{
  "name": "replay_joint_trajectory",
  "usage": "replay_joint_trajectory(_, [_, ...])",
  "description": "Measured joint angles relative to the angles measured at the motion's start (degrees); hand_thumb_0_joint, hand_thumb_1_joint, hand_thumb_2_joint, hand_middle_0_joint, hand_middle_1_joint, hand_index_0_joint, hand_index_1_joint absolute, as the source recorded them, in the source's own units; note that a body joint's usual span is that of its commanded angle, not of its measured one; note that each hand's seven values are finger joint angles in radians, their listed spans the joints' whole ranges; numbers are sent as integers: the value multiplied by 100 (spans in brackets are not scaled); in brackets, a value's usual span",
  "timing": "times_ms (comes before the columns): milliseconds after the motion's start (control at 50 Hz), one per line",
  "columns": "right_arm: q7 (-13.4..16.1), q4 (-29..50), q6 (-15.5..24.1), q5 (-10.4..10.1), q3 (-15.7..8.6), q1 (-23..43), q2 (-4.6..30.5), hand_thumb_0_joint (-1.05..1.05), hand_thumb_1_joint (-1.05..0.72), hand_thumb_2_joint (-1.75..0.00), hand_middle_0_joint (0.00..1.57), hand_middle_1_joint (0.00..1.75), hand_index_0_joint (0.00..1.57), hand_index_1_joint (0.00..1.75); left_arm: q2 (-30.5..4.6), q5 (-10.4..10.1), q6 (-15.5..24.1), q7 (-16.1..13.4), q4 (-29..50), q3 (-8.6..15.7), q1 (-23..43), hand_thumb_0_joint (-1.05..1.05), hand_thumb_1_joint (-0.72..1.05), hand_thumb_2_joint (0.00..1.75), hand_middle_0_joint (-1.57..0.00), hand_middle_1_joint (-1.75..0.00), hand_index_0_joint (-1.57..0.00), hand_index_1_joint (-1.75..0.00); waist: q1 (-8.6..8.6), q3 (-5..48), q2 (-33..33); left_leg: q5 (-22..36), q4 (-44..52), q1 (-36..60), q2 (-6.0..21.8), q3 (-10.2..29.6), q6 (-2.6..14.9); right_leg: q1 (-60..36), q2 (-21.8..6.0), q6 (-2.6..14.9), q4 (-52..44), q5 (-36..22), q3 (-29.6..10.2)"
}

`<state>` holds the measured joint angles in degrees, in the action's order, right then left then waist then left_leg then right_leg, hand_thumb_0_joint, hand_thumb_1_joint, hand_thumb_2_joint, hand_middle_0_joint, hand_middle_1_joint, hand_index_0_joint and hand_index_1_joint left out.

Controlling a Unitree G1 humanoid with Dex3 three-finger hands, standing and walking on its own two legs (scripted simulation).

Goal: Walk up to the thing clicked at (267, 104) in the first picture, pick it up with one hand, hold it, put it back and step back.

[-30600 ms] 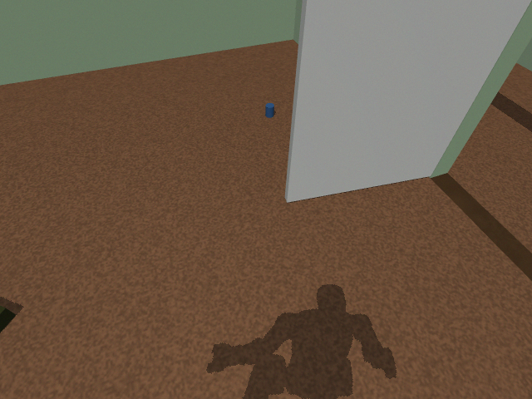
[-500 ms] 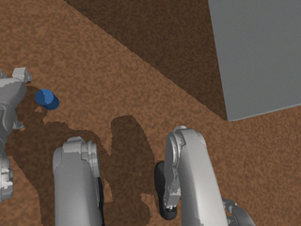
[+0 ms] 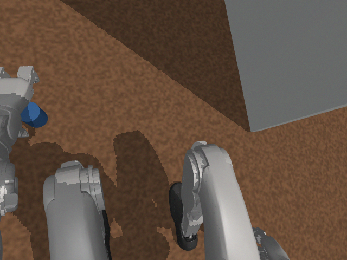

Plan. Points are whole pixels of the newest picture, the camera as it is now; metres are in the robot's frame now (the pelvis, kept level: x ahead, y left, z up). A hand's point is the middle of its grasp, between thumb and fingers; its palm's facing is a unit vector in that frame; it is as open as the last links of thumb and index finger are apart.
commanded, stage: approach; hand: left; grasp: from above
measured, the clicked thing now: (32, 115) +0.47 +0.29 -0.28
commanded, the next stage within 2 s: rest palm in 0.54 s
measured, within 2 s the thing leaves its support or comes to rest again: neither
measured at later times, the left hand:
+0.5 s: hand (7, 126) +0.42 +0.31 -0.19, palm faces -0.55 -0.13 -0.83, open 14.0 cm
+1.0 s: hand (27, 110) +0.46 +0.28 -0.21, palm faces -0.52 -0.11 -0.85, open 14.1 cm
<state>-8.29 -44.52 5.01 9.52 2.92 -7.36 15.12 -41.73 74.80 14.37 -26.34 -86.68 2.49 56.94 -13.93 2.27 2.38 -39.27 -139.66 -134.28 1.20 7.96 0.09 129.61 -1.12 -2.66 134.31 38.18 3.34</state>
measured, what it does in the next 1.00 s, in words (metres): stands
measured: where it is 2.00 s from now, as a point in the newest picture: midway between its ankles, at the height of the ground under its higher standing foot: (144, 239)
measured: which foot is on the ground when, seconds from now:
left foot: down 0.00-1.00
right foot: down 0.00-1.00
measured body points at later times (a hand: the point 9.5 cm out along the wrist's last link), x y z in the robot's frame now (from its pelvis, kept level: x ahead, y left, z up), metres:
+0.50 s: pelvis +0.00 +0.00 +0.00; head +0.25 +0.06 +0.36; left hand +0.44 +0.32 -0.15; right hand +0.04 -0.27 -0.11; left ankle +0.07 +0.13 -0.29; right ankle +0.10 -0.13 -0.29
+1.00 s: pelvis +0.00 +0.00 +0.00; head +0.25 +0.08 +0.36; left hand +0.48 +0.28 -0.16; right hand +0.05 -0.27 -0.09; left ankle +0.07 +0.13 -0.29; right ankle +0.10 -0.13 -0.29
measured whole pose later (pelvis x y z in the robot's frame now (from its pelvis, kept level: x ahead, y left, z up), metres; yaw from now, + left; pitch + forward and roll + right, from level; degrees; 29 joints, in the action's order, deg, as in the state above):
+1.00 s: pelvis +0.00 +0.00 +0.00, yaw -1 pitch +33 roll -9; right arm -8.8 -40.3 5.2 9.8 7.3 -7.3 16.5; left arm -45.2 73.3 9.6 -24.3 -93.5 5.8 60.7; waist -18.4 -1.4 2.2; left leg -39.0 -140.7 -135.0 1.1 8.7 0.5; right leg 129.7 -0.7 -3.3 134.5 37.7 3.9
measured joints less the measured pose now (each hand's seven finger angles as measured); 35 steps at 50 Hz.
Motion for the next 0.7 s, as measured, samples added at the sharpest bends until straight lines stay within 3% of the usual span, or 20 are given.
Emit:
replay_joint_trajectory(100, [-12, 101, 26, 60, 107, -55, 34, 0, -91, -90, 20, 30, 20, 30, -48, 197, -275, -248, -199, 258, 349, 0, -52, 98, -8, -106, -9, -105, -292, -67, -51, -19, -66, -94, 9, 42, -3, 85, 21, 8, 32, -6, 32])
replay_joint_trajectory(200, [-66, 196, -54, 18, 170, -210, 95, 0, -91, -90, 20, 30, 20, 30, -127, 79, -705, -249, -156, 496, 401, 0, -53, 99, -8, -105, -9, -105, -419, -75, -239, -85, -48, -115, 44, 35, -3, 142, 48, 3, 13, 24, 25])
replay_joint_trajectory(340, [-148, 219, -139, -97, 251, -270, 143, 0, -91, -90, 20, 30, 20, 30, -282, -573, -923, 430, -155, 479, 146, 0, -52, 98, -7, -105, -8, -104, -269, -280, -383, -143, 6, 54, 99, 31, 7, 28, 93, -18, -41, 29, 23])
replay_joint_trajectory(420, [-156, 242, -173, -73, 257, -235, 148, 0, -91, -90, 20, 30, 20, 30, -351, -773, -578, 931, 101, 527, -289, 0, -51, 97, -7, -107, -9, -105, -106, -422, -319, -93, -11, 101, 59, 65, -11, -50, 66, -7, -27, 10, 52])
replay_joint_trajectory(480, [-148, 255, -215, -49, 180, -235, 154, 0, -91, -90, 20, 30, 20, 30, -304, -799, -123, 1077, 714, 554, -736, 0, -51, 96, -8, -108, -10, -106, 112, -482, -221, -46, -57, 94, 15, 113, -35, -94, 40, -2, -3, -8, 93])
replay_joint_trajectory(560, [-105, 237, -287, -62, -77, -229, 134, 0, -91, -90, 20, 30, 20, 30, -97, -677, 346, 813, 1849, 409, -1383, 0, -50, 95, -8, -108, -10, -106, 371, -342, -87, -28, -94, 89, -36, 91, -30, -140, -3, -1, 41, 28, 72])
replay_joint_trajectory(600, [-60, 173, -318, -77, -189, -151, 120, 0, -91, -90, 20, 30, 20, 30, 35, -536, 415, 573, 1988, 262, -1416, 0, -50, 95, -8, -108, -10, -106, 441, -184, -30, -27, -74, 99, -54, 37, -9, -162, -28, 5, 46, 62, 30])
replay_joint_trajectory(700, [51, 87, -226, -89, -184, 261, 111, 0, -91, -90, 20, 30, 20, 30, 181, -179, 43, -2, 933, -118, -695, 0, -52, 99, -9, -105, -9, -104, 304, 188, 7, 3, 34, 105, -59, -67, 62, -177, -51, 29, -33, 71, -42])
